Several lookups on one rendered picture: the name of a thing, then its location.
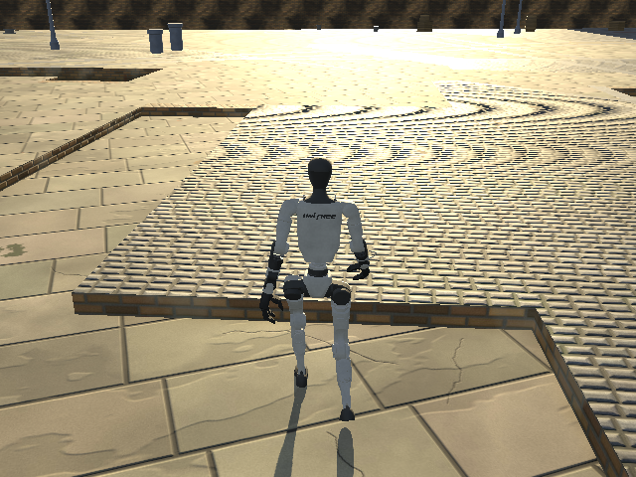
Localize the robot right upper arm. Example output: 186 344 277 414
340 200 365 252

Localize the right robot forearm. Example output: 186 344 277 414
354 239 370 269

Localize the robot right shin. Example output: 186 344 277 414
336 343 352 409

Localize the right robot hand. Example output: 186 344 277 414
347 263 370 280

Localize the left robot forearm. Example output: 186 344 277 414
262 240 283 294

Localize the robot right foot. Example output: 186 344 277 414
339 405 355 421

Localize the robot left upper arm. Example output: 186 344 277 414
273 199 299 255

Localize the left robot hand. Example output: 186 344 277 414
259 292 283 324

